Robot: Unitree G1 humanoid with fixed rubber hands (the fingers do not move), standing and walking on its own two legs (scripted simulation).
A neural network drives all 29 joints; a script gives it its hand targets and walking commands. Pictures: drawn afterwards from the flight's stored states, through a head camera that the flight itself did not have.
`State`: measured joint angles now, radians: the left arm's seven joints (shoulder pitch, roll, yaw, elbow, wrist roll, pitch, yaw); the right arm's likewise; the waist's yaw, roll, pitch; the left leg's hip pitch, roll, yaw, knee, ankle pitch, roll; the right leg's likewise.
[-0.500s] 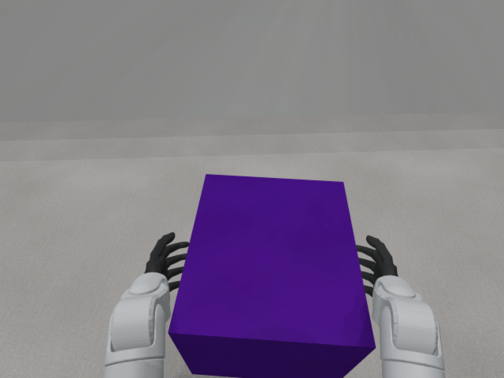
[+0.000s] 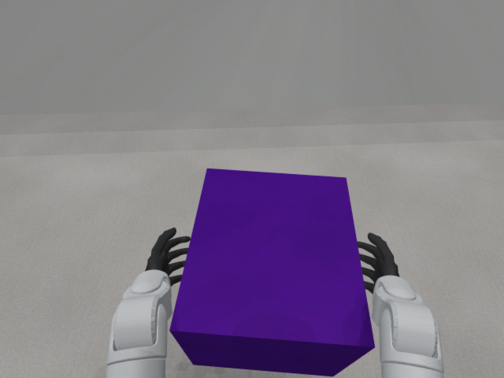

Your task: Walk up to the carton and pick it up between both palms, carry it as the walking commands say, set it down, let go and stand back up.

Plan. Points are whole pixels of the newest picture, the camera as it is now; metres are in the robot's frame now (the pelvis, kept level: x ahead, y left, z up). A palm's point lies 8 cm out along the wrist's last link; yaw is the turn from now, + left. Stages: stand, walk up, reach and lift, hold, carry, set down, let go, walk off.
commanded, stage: carry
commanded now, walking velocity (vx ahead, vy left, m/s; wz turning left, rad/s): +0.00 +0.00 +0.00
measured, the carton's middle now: (269, 271) +0.32 -0.01 -0.04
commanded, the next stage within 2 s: none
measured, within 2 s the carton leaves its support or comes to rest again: neither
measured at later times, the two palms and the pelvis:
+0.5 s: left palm (165, 277) +0.26 +0.16 +0.04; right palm (389, 281) +0.26 -0.19 +0.05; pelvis +0.00 -0.01 +0.00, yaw +0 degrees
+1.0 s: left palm (166, 278) +0.26 +0.16 +0.04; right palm (389, 281) +0.26 -0.19 +0.05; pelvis +0.00 -0.01 +0.00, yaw +1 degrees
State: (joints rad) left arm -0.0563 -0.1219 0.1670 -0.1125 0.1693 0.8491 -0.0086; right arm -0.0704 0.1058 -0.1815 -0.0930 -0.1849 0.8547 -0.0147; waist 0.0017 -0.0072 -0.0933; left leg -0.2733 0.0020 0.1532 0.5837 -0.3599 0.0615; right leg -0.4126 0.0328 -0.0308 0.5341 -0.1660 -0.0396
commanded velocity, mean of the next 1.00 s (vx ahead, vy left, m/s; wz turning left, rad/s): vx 0.00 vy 0.00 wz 0.00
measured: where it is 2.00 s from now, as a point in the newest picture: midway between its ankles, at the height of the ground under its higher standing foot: outside the picture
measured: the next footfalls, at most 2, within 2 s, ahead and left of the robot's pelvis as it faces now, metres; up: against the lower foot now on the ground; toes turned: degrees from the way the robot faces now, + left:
none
